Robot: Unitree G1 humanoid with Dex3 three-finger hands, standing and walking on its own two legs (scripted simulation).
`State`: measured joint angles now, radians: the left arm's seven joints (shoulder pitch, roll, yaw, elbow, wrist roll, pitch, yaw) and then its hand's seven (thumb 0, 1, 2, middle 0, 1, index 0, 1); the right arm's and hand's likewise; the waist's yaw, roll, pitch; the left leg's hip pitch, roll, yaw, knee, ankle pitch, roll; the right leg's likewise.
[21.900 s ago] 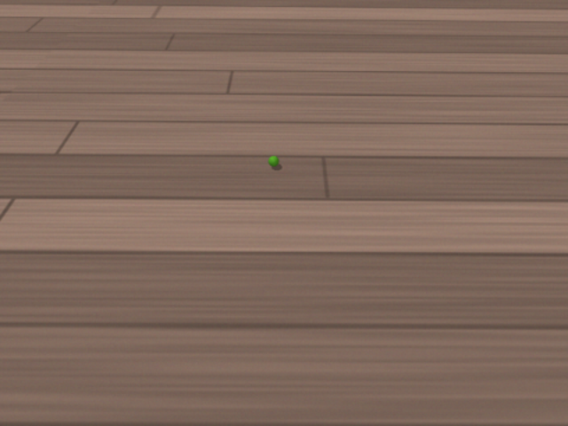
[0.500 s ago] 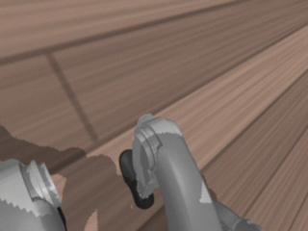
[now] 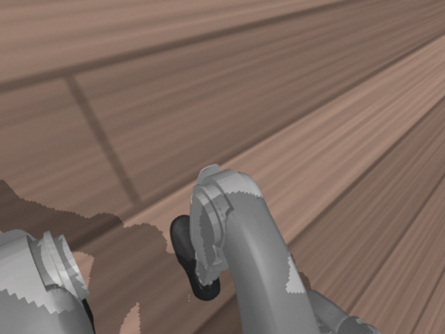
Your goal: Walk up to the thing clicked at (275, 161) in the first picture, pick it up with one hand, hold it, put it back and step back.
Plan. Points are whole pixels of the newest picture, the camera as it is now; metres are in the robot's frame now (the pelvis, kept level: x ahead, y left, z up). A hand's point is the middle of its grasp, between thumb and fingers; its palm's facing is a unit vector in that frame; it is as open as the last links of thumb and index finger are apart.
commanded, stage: close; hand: left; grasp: from above
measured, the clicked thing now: out of the picture +0.46 +0.33 -0.28
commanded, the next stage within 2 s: settle in 0.14 s
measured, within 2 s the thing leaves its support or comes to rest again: leaves its support in 0.58 s
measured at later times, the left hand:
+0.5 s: hand out of the picture +0.43 +0.33 -0.25, palm faces -0.44 -0.19 -0.88, open 7.5 cm
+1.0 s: hand out of the picture +0.43 +0.34 -0.16, palm faces -0.43 -0.13 -0.90, open 7.4 cm
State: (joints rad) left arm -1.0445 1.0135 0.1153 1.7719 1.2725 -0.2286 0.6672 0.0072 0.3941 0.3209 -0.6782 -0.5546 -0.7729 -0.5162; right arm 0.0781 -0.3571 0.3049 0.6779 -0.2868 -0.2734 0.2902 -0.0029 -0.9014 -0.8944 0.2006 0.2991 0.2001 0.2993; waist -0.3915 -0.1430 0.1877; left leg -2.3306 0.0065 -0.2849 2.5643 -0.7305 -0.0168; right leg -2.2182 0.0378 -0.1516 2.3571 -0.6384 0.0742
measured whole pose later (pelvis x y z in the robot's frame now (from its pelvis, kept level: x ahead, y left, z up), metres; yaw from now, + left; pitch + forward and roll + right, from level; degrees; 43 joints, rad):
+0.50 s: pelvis +0.00 +0.00 +0.00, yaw +0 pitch +29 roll -15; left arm -1.01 0.99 0.15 1.69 1.26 -0.21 0.60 0.07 0.42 0.21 -0.86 -0.41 -0.87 -0.37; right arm 0.10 -0.35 0.28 0.67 -0.27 -0.24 0.28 0.00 -0.91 -0.90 0.20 0.30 0.20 0.30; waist -0.38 -0.12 0.16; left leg -2.34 0.00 -0.28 2.55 -0.74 -0.02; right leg -2.23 0.03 -0.15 2.35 -0.65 0.07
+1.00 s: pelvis +0.01 -0.01 +0.02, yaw +5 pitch +33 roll -10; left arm -0.95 0.76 0.07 1.47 1.22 -0.15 0.43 0.06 0.38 0.20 -0.93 -0.33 -0.93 -0.32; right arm 0.11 -0.32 0.11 0.72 -0.16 -0.15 0.26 0.00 -0.91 -0.90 0.20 0.30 0.20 0.30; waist -0.27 -0.01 -0.03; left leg -2.34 0.00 -0.19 2.46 -0.71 -0.02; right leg -2.26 0.00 -0.08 2.33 -0.66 0.05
